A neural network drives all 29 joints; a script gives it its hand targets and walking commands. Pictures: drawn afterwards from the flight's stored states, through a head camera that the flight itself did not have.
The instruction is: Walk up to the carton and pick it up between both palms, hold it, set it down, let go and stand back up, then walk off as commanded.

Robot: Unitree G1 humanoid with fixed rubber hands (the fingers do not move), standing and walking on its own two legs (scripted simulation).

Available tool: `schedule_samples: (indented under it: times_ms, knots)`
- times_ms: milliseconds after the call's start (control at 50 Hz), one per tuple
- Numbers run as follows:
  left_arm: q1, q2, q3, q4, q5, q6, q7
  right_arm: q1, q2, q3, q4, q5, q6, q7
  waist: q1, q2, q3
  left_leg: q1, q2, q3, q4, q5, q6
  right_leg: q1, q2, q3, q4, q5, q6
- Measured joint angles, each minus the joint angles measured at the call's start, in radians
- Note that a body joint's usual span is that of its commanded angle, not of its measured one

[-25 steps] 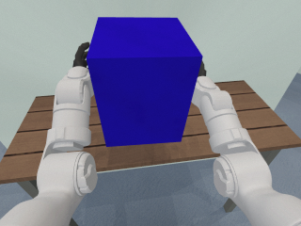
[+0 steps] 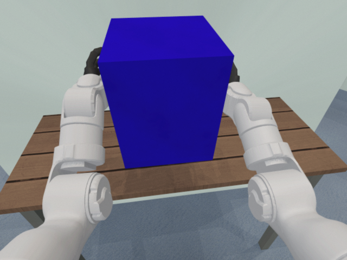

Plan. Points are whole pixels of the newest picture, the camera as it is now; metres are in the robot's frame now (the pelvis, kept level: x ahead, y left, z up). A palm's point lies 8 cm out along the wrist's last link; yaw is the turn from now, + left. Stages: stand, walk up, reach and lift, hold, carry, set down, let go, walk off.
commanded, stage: reach and lift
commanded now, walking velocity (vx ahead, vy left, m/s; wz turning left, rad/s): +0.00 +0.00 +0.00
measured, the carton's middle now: (164, 92) +0.40 -0.01 +0.24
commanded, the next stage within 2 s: hold in 0.40 s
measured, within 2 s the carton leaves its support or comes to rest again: neither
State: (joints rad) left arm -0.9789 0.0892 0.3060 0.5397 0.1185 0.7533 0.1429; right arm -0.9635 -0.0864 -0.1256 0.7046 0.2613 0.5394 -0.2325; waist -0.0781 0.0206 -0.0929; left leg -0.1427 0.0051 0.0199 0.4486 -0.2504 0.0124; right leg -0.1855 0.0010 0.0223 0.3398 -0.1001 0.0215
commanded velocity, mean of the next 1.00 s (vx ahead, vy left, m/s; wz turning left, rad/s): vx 0.00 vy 0.00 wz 0.00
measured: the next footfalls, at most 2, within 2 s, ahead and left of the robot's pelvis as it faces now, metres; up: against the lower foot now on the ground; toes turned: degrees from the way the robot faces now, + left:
none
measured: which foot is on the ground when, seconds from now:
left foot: down 0.00-1.00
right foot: down 0.00-1.00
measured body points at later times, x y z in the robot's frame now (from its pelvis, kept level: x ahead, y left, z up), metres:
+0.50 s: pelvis +0.00 +0.00 +0.00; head -0.07 +0.00 +0.44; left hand +0.40 +0.14 +0.28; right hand +0.39 -0.15 +0.26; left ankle +0.00 +0.10 -0.74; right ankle +0.06 -0.14 -0.74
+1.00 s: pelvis -0.01 +0.00 +0.00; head -0.08 +0.00 +0.44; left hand +0.40 +0.14 +0.30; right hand +0.38 -0.16 +0.28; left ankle +0.00 +0.10 -0.74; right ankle +0.06 -0.14 -0.74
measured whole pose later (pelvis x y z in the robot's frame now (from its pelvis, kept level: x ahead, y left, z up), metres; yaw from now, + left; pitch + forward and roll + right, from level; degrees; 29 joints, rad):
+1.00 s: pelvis -0.01 +0.00 +0.00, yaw +0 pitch -4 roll -1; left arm -1.03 0.11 0.31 0.52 0.12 0.86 0.13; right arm -1.02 -0.11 -0.13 0.67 0.30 0.67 -0.27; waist -0.08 0.02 -0.13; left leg -0.14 0.01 0.02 0.45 -0.24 0.01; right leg -0.19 0.00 0.02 0.34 -0.09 0.02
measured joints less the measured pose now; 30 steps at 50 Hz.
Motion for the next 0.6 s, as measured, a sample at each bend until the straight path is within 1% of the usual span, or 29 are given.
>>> schedule_samples:
  times_ms: [300, 600]
  knots:
    - [-0.014, 0.003, 0.0, 0.0, 0.0, 0.033, 0.0, -0.02, -0.011, 0.0, 0.0, 0.018, 0.041, -0.008, 0.0, 0.001, -0.006, 0.0, 0.0, 0.0, 0.0, 0.002, 0.0, 0.0, 0.0, 0.0, 0.0, 0.003, 0.0]
    - [-0.027, 0.005, 0.0, -0.021, 0.0, 0.076, 0.0, -0.02, -0.016, 0.0, -0.036, 0.042, 0.086, -0.029, 0.0, 0.001, -0.029, 0.0, 0.0, 0.0, 0.0, 0.004, 0.0, 0.0, 0.0, 0.0, 0.0, 0.004, 0.0]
